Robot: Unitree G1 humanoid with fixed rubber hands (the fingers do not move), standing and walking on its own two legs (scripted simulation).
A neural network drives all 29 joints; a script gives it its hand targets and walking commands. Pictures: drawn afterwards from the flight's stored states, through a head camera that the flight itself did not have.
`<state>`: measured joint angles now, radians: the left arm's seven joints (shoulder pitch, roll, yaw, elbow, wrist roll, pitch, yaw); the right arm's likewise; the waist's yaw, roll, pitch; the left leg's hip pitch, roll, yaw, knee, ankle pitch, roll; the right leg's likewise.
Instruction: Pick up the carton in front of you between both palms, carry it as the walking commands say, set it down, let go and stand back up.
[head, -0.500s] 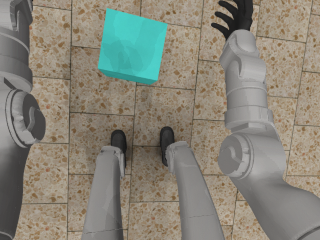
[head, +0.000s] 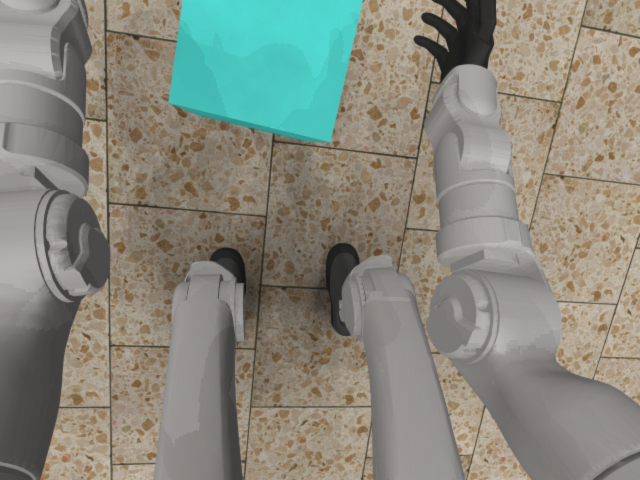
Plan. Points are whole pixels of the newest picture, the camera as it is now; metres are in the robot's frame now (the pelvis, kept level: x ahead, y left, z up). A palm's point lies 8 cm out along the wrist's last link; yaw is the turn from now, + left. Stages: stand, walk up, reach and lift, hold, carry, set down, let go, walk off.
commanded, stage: reach and lift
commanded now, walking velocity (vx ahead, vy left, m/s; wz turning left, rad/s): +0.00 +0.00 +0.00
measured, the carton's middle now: (265, 61) +0.54 +0.05 -0.43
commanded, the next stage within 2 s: none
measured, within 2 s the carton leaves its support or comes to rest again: leaves its support in 1.38 s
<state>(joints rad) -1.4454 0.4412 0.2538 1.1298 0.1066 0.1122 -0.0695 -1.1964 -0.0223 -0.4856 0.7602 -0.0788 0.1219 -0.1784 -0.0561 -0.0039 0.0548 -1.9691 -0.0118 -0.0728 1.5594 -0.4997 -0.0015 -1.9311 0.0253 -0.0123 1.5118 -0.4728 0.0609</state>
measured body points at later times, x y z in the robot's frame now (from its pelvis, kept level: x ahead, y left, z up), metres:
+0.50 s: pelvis -0.05 +0.01 -0.17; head +0.34 +0.04 +0.03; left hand +0.56 +0.22 -0.36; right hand +0.51 -0.14 -0.36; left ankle +0.06 +0.12 -0.52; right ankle +0.07 -0.13 -0.52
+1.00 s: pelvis -0.05 +0.00 -0.18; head +0.34 +0.04 +0.03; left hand +0.57 +0.20 -0.36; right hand +0.53 -0.11 -0.36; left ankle +0.06 +0.12 -0.52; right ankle +0.07 -0.13 -0.52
